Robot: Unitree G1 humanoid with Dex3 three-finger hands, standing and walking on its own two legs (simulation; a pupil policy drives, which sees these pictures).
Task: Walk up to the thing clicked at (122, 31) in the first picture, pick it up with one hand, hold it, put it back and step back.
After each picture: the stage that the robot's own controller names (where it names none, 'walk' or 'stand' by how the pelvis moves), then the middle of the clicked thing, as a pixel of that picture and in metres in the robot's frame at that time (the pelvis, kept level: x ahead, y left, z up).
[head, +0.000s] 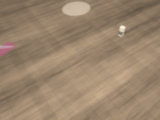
stand; (121, 31) +1.56 -0.52 -0.72
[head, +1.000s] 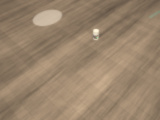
walk; (95, 34) +1.50 -0.08 -0.70
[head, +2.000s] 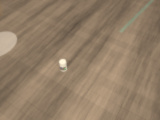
walk; (63, 65) +0.96 +0.20 -0.71
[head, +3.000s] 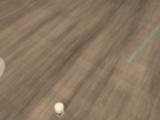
walk; (59, 109) +0.53 +0.15 -0.70
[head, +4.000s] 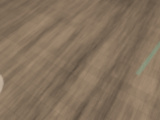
stand; out of the picture +0.33 +0.15 -0.70
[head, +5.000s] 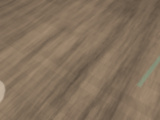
stand; out of the picture +0.30 +0.16 -0.72
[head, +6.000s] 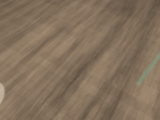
stand; out of the picture +0.30 +0.16 -0.73
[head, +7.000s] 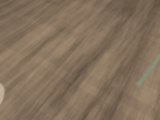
stand; out of the picture +0.29 +0.16 -0.73
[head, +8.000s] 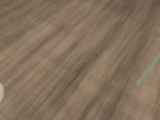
stand; out of the picture +0.29 +0.16 -0.73
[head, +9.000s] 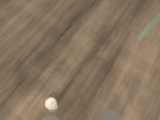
go down; (51, 104) +0.34 +0.13 -0.55
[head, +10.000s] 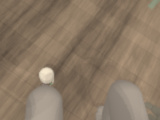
go down; (47, 77) +0.41 +0.14 -0.34
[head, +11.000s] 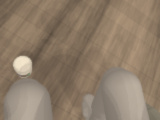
close in; (23, 67) +0.40 +0.15 -0.28
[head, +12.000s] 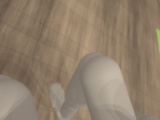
close; out of the picture +0.41 +0.17 -0.24
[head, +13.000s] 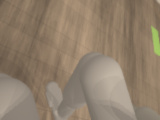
lift; out of the picture +0.39 +0.19 -0.23
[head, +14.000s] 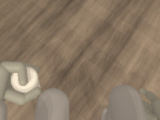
lift; (27, 84) +0.31 +0.18 -0.05
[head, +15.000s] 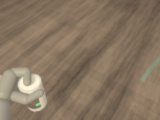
hold; (33, 93) +0.31 +0.17 +0.03
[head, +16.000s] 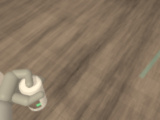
hold; (34, 93) +0.31 +0.17 +0.00
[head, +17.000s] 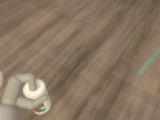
crouch; (38, 97) +0.31 +0.16 -0.02
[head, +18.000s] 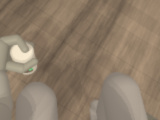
lower; (25, 59) +0.42 +0.15 -0.11
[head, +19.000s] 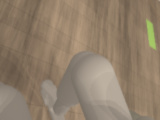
lower; out of the picture +0.44 +0.22 -0.24
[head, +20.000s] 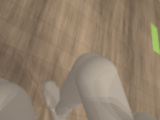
lower; out of the picture +0.43 +0.21 -0.24
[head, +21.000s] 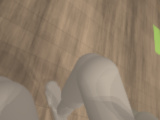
lower; out of the picture +0.43 +0.21 -0.24
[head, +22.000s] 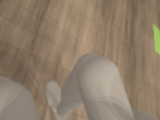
lower; out of the picture +0.42 +0.21 -0.24
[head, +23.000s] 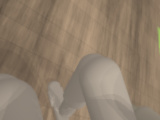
open; out of the picture +0.40 +0.19 -0.25
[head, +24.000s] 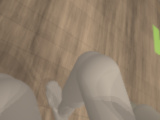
withdraw; out of the picture +0.40 +0.18 -0.24
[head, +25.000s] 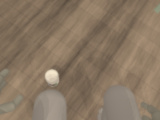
walk; (52, 78) +0.40 +0.13 -0.40
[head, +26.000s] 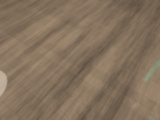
stand; out of the picture +0.32 +0.12 -0.66
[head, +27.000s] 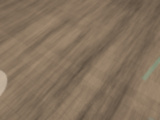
stand; out of the picture +0.33 +0.13 -0.67
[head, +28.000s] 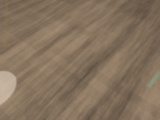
stand; out of the picture +0.34 +0.12 -0.71
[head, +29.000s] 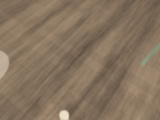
walk; (64, 117) +0.39 +0.09 -0.70
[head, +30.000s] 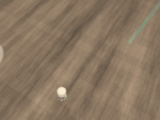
walk; (61, 93) +0.54 +0.13 -0.70
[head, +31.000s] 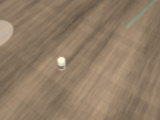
walk; (61, 63) +0.83 +0.16 -0.69
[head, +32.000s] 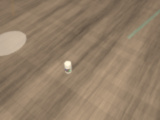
stand; (68, 67) +0.98 +0.14 -0.71
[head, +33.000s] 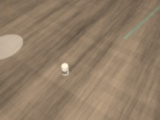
stand; (65, 69) +0.98 +0.16 -0.73
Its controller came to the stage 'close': yes
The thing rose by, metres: 0.72
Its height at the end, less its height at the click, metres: +0.00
